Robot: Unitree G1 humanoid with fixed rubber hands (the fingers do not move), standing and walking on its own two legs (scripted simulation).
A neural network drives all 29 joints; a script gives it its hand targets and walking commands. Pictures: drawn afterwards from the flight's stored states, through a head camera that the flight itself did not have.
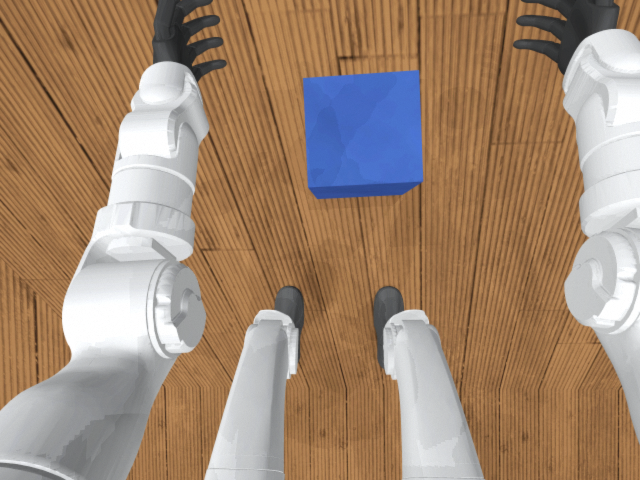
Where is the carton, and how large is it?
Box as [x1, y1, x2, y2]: [303, 70, 422, 198]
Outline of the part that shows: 418,70 303,78 308,187 317,198 402,194 422,181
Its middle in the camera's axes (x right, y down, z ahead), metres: +0.08 -0.21 +0.83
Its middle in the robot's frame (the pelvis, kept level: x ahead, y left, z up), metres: +0.55 -0.04 -0.53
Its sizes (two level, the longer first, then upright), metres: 0.210 0.200 0.250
